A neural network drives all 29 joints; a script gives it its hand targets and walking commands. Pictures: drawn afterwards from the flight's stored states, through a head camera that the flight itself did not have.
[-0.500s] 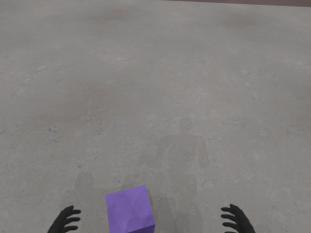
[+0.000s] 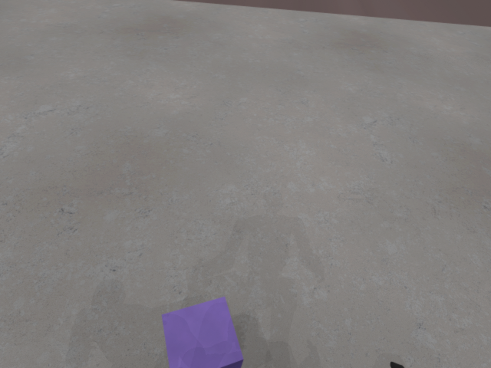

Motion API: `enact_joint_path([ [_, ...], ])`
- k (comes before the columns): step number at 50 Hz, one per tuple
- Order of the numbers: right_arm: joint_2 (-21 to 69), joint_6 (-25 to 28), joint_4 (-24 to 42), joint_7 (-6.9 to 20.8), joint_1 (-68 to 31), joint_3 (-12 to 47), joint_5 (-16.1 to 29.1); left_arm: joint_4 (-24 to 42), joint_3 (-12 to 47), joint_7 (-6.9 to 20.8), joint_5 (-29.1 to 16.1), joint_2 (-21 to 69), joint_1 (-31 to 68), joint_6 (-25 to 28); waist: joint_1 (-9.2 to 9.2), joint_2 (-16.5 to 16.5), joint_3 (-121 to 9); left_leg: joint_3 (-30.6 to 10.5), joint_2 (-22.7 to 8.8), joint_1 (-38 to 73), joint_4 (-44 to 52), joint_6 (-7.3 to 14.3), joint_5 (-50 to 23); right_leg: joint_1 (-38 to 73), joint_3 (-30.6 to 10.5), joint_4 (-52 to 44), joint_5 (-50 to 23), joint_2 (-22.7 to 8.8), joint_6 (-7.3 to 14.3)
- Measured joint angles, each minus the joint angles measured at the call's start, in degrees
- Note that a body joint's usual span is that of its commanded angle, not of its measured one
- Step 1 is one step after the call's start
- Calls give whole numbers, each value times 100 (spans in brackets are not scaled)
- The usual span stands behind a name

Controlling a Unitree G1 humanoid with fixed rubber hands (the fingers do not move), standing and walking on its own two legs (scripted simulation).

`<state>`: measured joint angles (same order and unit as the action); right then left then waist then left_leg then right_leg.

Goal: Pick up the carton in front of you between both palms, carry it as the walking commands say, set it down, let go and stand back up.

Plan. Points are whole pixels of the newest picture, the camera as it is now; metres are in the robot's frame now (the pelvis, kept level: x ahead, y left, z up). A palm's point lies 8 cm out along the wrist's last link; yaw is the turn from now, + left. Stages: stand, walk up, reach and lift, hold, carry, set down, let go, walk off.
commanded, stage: stand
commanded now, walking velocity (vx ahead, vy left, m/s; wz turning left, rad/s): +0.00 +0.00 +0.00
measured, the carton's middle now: (201, 348) +0.36 +0.08 -0.64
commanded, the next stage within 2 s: none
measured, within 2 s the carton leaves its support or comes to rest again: neither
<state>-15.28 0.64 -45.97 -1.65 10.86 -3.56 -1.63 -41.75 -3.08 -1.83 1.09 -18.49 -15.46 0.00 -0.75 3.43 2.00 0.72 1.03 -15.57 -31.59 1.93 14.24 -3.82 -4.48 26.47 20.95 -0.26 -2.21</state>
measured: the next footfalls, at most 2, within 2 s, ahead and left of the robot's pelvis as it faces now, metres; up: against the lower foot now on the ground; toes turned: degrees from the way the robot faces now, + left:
none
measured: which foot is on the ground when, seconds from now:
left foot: down 0.00-1.00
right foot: down 0.00-1.00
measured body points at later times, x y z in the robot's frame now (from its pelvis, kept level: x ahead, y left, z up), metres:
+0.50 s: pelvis -0.01 +0.00 +0.00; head -0.01 +0.02 +0.45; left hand +0.07 +0.29 -0.12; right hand +0.09 -0.29 -0.10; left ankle +0.03 +0.10 -0.73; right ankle -0.07 -0.15 -0.73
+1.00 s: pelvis -0.02 +0.00 +0.01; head -0.02 +0.01 +0.46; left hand +0.05 +0.30 -0.12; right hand +0.07 -0.30 -0.10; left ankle +0.03 +0.10 -0.73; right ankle -0.07 -0.15 -0.73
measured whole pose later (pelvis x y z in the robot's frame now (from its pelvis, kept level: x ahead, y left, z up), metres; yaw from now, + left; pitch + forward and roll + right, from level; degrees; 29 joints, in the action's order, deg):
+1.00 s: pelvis -0.02 +0.00 +0.01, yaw +1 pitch -3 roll -1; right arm -18.6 0.4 -55.4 -1.2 9.9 -2.0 -0.2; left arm -51.7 -1.5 -2.1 0.3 -20.6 -14.9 0.9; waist -0.8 1.8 2.7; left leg 0.0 1.3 -13.3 -25.8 1.6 9.5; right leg -2.3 -3.8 22.6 17.5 -0.5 -2.0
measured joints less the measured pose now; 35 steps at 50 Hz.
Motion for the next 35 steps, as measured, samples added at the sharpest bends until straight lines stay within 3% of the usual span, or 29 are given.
enact_joint_path([
  [35, -261, -24, -715, 51, -37, 103, 113, -719, 123, -32, -53, -162, -43, 86, -11, -135, 35, -38, 31, 155, 408, -4, -356, 93, 41, -252, -259, -31, -3],
])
